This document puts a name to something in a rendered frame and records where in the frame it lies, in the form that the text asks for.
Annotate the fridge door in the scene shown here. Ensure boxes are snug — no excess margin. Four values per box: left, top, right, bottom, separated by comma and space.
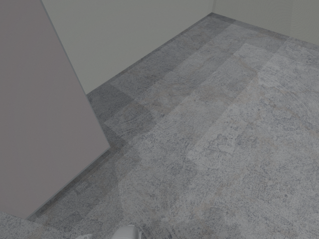
0, 0, 109, 219

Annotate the left robot thigh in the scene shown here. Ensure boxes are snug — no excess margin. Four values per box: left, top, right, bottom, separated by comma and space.
110, 226, 142, 239

